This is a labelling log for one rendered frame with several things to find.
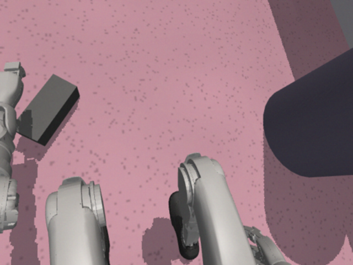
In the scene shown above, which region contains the left robot hand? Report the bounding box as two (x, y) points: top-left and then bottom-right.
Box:
(0, 61), (26, 130)

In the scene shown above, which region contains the left robot arm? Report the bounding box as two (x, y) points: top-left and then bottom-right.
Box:
(0, 102), (19, 234)

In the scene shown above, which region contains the right robot foot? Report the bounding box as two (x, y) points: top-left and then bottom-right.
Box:
(169, 191), (199, 260)

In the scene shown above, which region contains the carton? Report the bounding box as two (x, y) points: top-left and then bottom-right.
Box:
(17, 74), (80, 146)

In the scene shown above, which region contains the right robot hand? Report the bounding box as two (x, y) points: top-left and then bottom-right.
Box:
(243, 226), (286, 265)

